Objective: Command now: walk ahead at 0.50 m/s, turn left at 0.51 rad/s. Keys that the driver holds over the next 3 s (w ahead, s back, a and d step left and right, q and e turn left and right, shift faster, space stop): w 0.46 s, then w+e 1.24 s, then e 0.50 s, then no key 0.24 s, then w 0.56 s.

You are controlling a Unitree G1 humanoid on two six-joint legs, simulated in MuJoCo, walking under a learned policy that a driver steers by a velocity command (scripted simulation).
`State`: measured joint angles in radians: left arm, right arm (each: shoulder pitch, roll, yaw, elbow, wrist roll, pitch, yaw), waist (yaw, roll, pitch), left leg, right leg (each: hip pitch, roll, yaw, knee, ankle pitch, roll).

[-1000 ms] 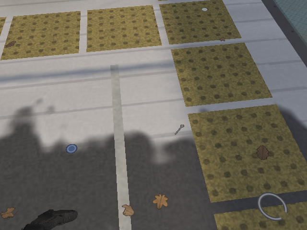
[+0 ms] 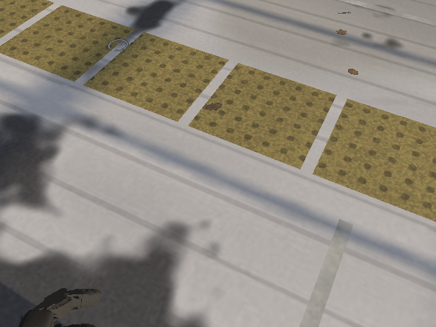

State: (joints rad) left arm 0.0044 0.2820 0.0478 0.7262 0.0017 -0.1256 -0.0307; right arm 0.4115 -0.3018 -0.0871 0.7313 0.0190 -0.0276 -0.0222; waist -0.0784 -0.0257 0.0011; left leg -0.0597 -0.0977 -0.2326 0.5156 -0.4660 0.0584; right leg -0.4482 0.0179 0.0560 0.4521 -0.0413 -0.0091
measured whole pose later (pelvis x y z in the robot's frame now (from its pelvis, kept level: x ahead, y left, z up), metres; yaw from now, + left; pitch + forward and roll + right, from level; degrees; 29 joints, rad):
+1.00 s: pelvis +0.53 +0.03 +0.00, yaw -9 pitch +2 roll +2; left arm 0.07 0.26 0.04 0.71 -0.02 -0.03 -0.07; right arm 0.34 -0.28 -0.08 0.85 0.01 -0.05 -0.02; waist -0.06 -0.02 0.04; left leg 0.11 0.03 0.27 0.33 -0.44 -0.03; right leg -0.55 -0.03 -0.06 0.61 -0.11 -0.09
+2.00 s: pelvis +1.01 -0.15 -0.01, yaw -45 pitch +2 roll +2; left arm 0.10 0.31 0.08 0.57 0.00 0.00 -0.03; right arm 0.22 -0.32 -0.07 0.81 0.00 -0.04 -0.01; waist -0.05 -0.01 0.08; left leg -0.19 0.06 0.13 0.87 -0.56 -0.05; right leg -0.52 0.02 -0.01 0.60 -0.11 -0.08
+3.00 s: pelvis +1.14 -0.31 +0.02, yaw -57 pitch +2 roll +0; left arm 0.42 0.26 0.04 0.78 -0.01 -0.05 0.00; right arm 0.16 -0.31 -0.05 0.73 0.01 -0.08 0.04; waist 0.07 0.05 0.00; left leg -0.64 0.09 0.00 0.78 -0.10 -0.02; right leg 0.00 0.03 0.01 0.24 -0.28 -0.03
